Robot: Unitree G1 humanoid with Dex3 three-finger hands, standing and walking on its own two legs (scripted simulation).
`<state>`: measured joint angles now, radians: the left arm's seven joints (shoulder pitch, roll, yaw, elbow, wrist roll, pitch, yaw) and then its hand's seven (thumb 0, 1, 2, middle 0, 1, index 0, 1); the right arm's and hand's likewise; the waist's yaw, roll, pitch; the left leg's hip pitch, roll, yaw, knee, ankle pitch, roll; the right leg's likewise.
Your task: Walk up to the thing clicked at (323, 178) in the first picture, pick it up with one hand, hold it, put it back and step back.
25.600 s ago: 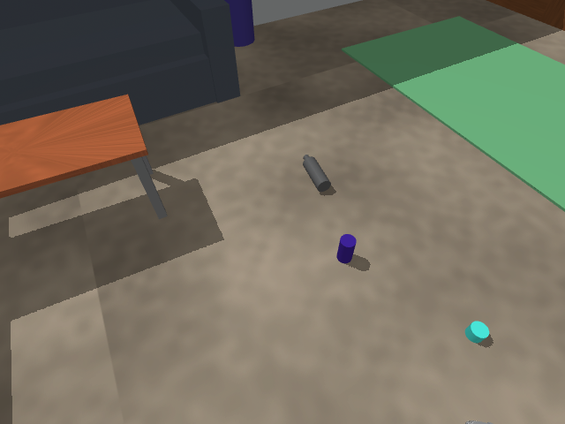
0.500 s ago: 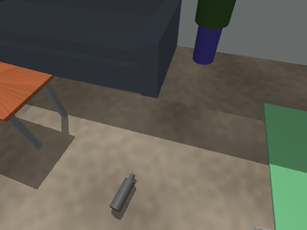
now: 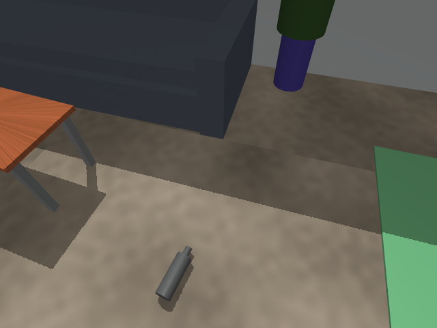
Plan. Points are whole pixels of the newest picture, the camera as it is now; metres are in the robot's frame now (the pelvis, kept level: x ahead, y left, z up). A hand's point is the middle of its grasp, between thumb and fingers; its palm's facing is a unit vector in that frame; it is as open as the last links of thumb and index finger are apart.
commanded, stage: stand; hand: left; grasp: from above
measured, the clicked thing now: (176, 270) +0.43 +0.21 -0.75
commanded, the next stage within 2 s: rise first in 0.38 s
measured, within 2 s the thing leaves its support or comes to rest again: neither
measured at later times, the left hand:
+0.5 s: hand out of the picture +0.07 +0.25 -0.16, palm faces -0.03 -0.94 -0.34, open 7.4 cm
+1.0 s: hand out of the picture +0.13 +0.26 -0.22, palm faces -0.02 -0.88 -0.47, open 13.3 cm
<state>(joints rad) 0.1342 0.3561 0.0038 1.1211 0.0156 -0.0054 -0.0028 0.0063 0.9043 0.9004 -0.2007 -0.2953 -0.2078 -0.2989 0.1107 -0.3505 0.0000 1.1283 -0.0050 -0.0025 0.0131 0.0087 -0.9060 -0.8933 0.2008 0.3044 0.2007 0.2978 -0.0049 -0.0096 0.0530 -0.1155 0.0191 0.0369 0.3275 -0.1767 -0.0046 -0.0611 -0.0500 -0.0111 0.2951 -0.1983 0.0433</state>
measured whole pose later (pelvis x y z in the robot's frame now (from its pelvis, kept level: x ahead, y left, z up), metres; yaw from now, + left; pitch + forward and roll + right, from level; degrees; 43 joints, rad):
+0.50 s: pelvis +0.00 +0.00 +0.00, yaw +0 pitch -2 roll +0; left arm 0.13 0.35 0.00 1.12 0.02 0.00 0.00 0.01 0.90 0.90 -0.20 -0.30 -0.21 -0.30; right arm 0.11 -0.35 0.00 1.12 -0.01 -0.01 0.01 0.01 -0.90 -0.89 0.20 0.30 0.20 0.30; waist 0.00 -0.01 0.05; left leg -0.11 0.02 0.04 0.33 -0.18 0.00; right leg -0.06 -0.05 -0.01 0.30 -0.21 0.04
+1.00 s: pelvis -0.01 -0.01 -0.06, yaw +0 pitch +13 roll -1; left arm 0.01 0.30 0.19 0.89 0.19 0.21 0.10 0.00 -0.34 1.00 -0.06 -1.02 -0.07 -1.02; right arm 0.25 -0.25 -0.03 0.66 0.02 -0.07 0.01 0.01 -0.97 -0.91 0.20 0.30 0.20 0.30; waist -0.03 0.00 -0.06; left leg -0.73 0.05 0.01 0.91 -0.41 -0.01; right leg -0.67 -0.03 -0.01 0.89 -0.45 0.03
